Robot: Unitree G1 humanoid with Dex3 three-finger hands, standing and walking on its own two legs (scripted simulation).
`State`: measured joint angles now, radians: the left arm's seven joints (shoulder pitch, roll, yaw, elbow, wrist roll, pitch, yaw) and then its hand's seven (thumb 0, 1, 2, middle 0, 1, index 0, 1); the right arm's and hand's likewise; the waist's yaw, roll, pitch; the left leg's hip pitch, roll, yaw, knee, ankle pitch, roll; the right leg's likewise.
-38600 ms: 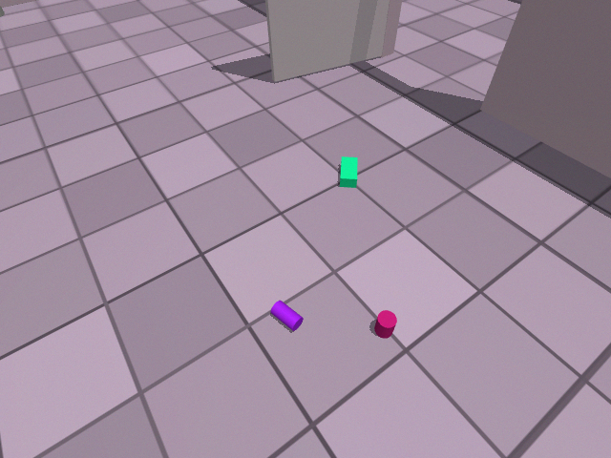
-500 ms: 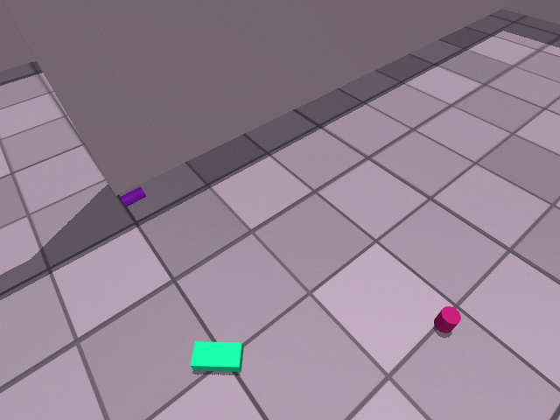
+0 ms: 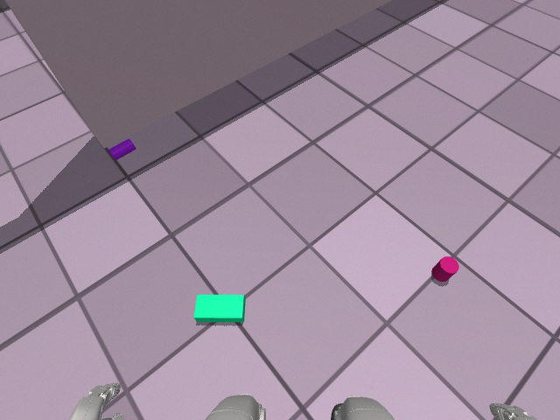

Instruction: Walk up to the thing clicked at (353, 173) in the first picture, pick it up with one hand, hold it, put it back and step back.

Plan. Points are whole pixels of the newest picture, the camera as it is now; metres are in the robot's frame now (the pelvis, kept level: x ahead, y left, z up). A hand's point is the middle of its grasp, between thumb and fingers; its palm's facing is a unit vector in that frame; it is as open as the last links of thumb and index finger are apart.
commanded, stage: step back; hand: left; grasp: from above
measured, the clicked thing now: (220, 308) +0.47 +0.24 -0.74
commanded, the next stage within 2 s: none
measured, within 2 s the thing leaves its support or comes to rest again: neither
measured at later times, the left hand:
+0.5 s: hand out of the picture +0.03 +0.30 -0.16, palm faces -0.11 -0.91 -0.39, open 7.4 cm
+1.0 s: hand out of the picture -0.09 +0.31 -0.16, palm faces -0.02 -0.94 -0.35, open 7.4 cm
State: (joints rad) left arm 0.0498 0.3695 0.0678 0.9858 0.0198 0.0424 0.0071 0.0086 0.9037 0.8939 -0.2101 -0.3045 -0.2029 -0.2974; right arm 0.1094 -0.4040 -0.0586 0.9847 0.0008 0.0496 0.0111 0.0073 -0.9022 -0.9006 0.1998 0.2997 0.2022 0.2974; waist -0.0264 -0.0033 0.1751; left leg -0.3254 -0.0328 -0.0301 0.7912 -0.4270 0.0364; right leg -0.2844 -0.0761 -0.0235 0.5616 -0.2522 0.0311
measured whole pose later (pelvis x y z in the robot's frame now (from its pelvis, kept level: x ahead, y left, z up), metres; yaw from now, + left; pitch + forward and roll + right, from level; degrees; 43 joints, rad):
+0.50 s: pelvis -0.09 +0.04 -0.01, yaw -6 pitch -3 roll +1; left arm 0.13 0.37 0.07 0.91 0.02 0.07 0.01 0.01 0.91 0.89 -0.21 -0.30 -0.20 -0.30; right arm 0.09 -0.34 -0.05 0.87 -0.02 0.03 -0.02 0.01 -0.90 -0.90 0.20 0.30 0.21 0.30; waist -0.01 -0.02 0.20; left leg -0.32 -0.04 0.12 0.62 -0.25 0.08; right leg -0.26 0.03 0.06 0.73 -0.44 -0.02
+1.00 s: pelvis -0.24 +0.05 -0.01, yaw +0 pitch -4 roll +2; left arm 0.10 0.38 0.07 0.77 0.02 0.08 0.00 0.01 0.90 0.89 -0.21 -0.30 -0.20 -0.30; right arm 0.19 -0.37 -0.05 0.90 -0.03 0.04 -0.01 0.01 -0.90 -0.90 0.20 0.30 0.20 0.30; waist 0.00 -0.08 0.20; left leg -0.21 -0.06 -0.01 0.65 -0.37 0.02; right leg -0.44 -0.02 0.01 0.67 -0.24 -0.02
